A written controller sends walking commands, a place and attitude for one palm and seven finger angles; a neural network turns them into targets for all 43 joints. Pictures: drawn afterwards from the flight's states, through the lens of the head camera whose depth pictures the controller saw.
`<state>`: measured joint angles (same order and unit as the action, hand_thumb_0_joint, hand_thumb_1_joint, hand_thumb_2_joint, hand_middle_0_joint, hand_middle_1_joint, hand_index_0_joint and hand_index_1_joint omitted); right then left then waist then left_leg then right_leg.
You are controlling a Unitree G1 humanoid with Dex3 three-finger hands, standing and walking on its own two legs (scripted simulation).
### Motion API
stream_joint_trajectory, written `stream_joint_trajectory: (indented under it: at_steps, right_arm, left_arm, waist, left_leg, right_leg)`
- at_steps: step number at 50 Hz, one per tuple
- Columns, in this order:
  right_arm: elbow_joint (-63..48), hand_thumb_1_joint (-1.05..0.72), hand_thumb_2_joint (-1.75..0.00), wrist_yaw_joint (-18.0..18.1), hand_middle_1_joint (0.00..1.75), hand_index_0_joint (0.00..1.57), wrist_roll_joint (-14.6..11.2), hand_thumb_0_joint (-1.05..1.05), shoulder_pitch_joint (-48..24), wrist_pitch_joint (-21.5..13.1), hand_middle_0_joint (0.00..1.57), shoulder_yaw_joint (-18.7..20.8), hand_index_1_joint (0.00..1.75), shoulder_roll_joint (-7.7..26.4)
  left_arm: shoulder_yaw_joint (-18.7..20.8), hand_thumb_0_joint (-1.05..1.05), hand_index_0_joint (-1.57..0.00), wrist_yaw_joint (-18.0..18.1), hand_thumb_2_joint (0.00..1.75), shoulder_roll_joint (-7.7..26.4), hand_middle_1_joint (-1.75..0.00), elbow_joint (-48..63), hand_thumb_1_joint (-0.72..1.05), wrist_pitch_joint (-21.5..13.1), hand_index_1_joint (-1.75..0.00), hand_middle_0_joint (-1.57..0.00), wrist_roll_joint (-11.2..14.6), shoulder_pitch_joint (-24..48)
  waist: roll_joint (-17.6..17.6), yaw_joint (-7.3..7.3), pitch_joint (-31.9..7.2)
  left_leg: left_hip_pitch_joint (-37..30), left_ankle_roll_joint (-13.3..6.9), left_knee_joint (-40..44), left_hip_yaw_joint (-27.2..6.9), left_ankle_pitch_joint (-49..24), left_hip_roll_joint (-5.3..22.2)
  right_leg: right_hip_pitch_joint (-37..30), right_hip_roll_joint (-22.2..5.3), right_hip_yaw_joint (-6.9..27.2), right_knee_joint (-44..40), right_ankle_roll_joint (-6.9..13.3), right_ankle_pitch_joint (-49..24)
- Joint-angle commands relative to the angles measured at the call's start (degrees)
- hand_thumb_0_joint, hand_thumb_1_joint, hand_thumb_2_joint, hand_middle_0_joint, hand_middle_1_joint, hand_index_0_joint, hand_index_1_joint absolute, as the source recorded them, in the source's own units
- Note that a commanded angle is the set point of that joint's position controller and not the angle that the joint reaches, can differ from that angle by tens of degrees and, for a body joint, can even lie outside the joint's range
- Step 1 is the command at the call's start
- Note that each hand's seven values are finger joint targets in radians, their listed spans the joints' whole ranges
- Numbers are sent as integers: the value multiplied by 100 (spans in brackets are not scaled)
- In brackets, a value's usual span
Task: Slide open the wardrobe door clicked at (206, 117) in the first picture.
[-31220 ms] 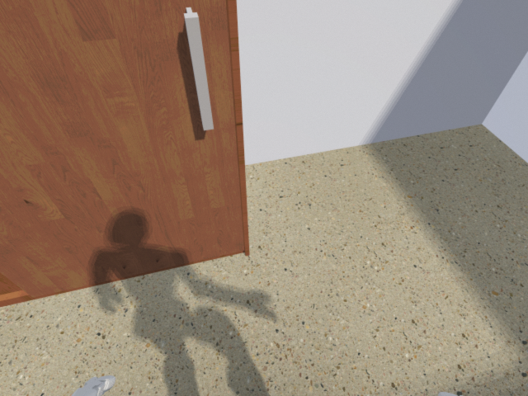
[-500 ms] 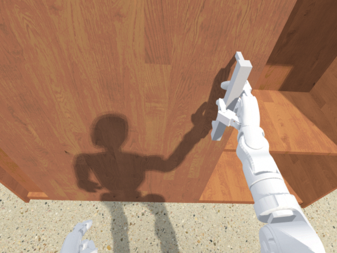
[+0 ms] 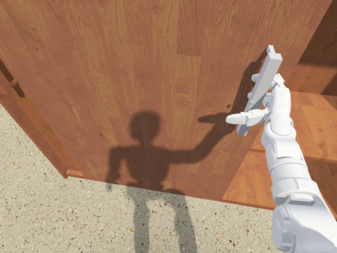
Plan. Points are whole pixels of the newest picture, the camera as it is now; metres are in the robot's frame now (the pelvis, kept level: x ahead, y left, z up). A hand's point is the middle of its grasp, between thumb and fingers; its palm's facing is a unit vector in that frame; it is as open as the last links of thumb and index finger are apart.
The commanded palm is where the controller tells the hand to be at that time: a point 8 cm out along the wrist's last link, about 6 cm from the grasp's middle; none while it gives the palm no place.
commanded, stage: loosen the grip on the handle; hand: right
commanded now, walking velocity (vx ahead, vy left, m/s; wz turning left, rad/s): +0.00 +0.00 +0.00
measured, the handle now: (254, 95) +0.51 -0.14 +0.12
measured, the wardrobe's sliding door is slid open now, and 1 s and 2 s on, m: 0.67 0.67 0.67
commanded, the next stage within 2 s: slip the hand off the handle in 0.06 s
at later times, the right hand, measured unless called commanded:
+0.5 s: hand (256, 101) +0.47 -0.14 +0.13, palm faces +0.11 +0.99 -0.10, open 14.0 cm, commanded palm +0.44 -0.21 +0.13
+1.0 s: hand (286, 117) +0.43 -0.20 +0.13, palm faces +0.16 +0.98 -0.13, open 14.5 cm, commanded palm +0.39 -0.24 +0.13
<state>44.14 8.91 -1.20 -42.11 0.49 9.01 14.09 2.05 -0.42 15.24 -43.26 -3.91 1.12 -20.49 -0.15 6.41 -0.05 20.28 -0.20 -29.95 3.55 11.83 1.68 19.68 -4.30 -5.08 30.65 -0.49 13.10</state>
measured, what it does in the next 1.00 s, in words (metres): stands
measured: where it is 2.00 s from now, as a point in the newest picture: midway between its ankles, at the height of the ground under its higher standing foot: outside the picture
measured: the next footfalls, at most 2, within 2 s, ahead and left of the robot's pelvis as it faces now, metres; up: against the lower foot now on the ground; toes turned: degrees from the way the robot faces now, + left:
none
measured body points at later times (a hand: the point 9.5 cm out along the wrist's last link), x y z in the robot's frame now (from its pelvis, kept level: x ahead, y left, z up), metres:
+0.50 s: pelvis +0.01 -0.02 +0.00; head +0.03 -0.02 +0.45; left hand +0.06 +0.24 -0.12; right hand +0.46 -0.19 +0.14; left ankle +0.04 +0.12 -0.73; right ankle +0.03 -0.13 -0.73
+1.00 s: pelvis +0.02 +0.00 +0.00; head +0.03 +0.00 +0.45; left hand +0.08 +0.27 -0.11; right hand +0.41 -0.25 +0.14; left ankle +0.04 +0.12 -0.73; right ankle +0.03 -0.13 -0.73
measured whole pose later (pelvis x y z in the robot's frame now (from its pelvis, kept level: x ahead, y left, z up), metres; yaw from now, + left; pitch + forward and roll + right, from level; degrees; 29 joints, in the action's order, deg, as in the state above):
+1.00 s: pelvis +0.02 +0.00 +0.00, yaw +0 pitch +1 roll +1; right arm 35.8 -0.7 -5.4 -28.3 -5.3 12.9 19.0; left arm 1.7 1.6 15.1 -41.7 -3.5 2.8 -20.9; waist 1.2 3.2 -1.3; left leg 16.8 0.1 -27.6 3.4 12.2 1.4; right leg 16.7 -4.2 -4.9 29.3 -0.8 13.9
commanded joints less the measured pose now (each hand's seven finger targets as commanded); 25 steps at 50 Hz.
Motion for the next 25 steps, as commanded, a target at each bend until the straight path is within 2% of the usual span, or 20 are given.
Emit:
stream_joint_trajectory:
  at_steps: [1, 3, 4, 6, 7, 8, 9, 12, 13, 15, 18, 20, 21, 23, 24, 25]
  right_arm:
    - [-996, 55, -20, 100, 115, 25, -45, 0, -3018, -629, 25, 287, 115, 1037]
    - [-1030, 55, -20, 89, 115, 25, -5, 0, -3132, -876, 25, 59, 115, 797]
    - [-1041, 55, -20, 97, 115, 25, 39, 0, -3076, -982, 25, 98, 115, 849]
    - [-886, 55, -20, 116, 115, 25, 47, 0, -3070, -1104, 25, 193, 115, 960]
    - [-808, 55, -20, 116, 115, 25, 39, 0, -2950, -1113, 25, 263, 115, 1023]
    - [-718, 55, -20, 114, 115, 25, 15, 0, -3136, -1112, 25, 114, 115, 846]
    - [-633, 55, -20, 129, 115, 25, 38, 0, -3204, -1126, 25, 302, 115, 1073]
    - [-524, 55, -20, 117, 115, 25, 72, 0, -3320, -1104, 25, 357, 115, 1198]
    - [-545, 55, -20, 113, 115, 25, 80, 0, -3267, -1098, 25, 339, 115, 1155]
    - [-541, 55, -20, 122, 115, 25, 83, 0, -3176, -1086, 25, 384, 115, 1166]
    - [-620, 55, -20, 94, 115, 25, 53, 0, -2978, -1087, 25, 407, 115, 1122]
    - [-660, 55, -20, 97, 115, 25, 60, 0, -2880, -1100, 25, 535, 115, 1268]
    - [-657, 55, -20, 78, 115, 25, 34, 0, -2749, -1076, 25, 531, 115, 1233]
    - [-570, 55, -20, 63, 115, 25, 37, 0, -2786, -1049, 25, 780, 115, 1563]
    - [-583, 55, -20, 51, 115, 25, 66, 0, -2702, -1047, 25, 894, 115, 1742]
    - [-622, 55, -20, 35, 115, 25, 95, 0, -2764, -1042, 25, 813, 115, 1689]
  left_arm:
    - [253, 0, -20, -2, 90, 763, -30, 624, 90, -359, -30, -20, -29, 135]
    - [253, 0, -20, -45, 90, 736, -30, 587, 90, -426, -30, -20, -53, 46]
    - [259, 0, -20, -62, 90, 744, -30, 571, 90, -450, -30, -20, -73, -12]
    - [269, 0, -20, -79, 90, 783, -30, 513, 90, -474, -30, -20, -77, -112]
    - [280, 0, -20, -85, 90, 799, -30, 512, 90, -473, -30, -20, -79, -108]
    - [258, 0, -20, -80, 90, 786, -30, 485, 90, -477, -30, -20, -71, -111]
    - [265, 0, -20, -66, 90, 820, -30, 432, 90, -476, -30, -20, -87, -168]
    - [245, 0, -20, -50, 90, 819, -30, 397, 90, -448, -30, -20, -78, -202]
    - [248, 0, -20, -54, 90, 803, -30, 414, 90, -441, -30, -20, -73, -190]
    - [235, 0, -20, -43, 90, 802, -30, 435, 90, -424, -30, -20, -82, -197]
    - [230, 0, -20, -36, 90, 783, -30, 480, 90, -387, -30, -20, -81, -165]
    - [229, 0, -20, -18, 90, 790, -30, 512, 90, -354, -30, -20, -80, -156]
    - [223, 0, -20, -9, 90, 782, -30, 534, 90, -342, -30, -20, -78, -139]
    - [203, 0, -20, 42, 90, 801, -30, 539, 90, -286, -30, -20, -79, -106]
    - [195, 0, -20, 78, 90, 809, -30, 570, 90, -254, -30, -20, -77, -71]
    - [182, 0, -20, 87, 90, 792, -30, 604, 90, -233, -30, -20, -68, -68]
  waist:
    - [-244, -88, -1598]
    - [30, -56, -1728]
    - [118, -76, -1801]
    - [-65, -51, -1775]
    - [-106, -72, -1792]
    - [-271, 34, -1625]
    - [-324, 15, -1642]
    - [-240, 8, -1610]
    - [-75, -14, -1612]
    - [2, -55, -1707]
    - [30, -121, -1765]
    - [64, -166, -1791]
    - [-84, -190, -1834]
    - [-244, -190, -1691]
    - [-226, -246, -1670]
    - [-192, -210, -1667]
  left_leg:
    - [-568, -24, 743, -323, 630, -234]
    - [-503, -54, 635, -257, 406, -269]
    - [-499, -71, 570, -210, 275, -297]
    - [-468, -54, 536, -195, 187, -299]
    - [-497, -46, 545, -211, 200, -292]
    - [-403, -23, 571, -202, 228, -286]
    - [-425, -33, 552, -180, 178, -304]
    - [-429, -37, 508, -156, 27, -294]
    - [-411, -49, 494, -143, -28, -297]
    - [-438, -62, 442, -114, -217, -305]
    - [-512, -85, 394, -83, -453, -311]
    - [-582, -91, 371, -81, -635, -307]
    - [-648, -84, 365, -87, -677, -309]
    - [-713, -70, 417, -115, -632, -292]
    - [-771, -74, 416, -124, -610, -296]
    - [-773, -65, 431, -128, -597, -275]
  right_leg:
    - [-288, 452, 167, -517, 268, 492]
    - [-439, 431, 210, -515, 241, 385]
    - [-510, 423, 239, -506, 231, 273]
    - [-458, 398, 267, -492, 230, 230]
    - [-419, 396, 243, -484, 235, 229]
    - [-375, 394, 246, -478, 247, 282]
    - [-389, 390, 272, -491, 250, 217]
    - [-390, 381, 288, -520, 231, 102]
    - [-442, 376, 289, -530, 218, 40]
    - [-522, 372, 310, -526, 205, -165]
    - [-611, 349, 319, -510, 175, -447]
    - [-653, 342, 319, -507, 168, -658]
    - [-621, 337, 306, -497, 174, -680]
    - [-468, 339, 268, -517, 194, -554]
    - [-429, 353, 257, -518, 203, -557]
    - [-416, 349, 246, -548, 200, -511]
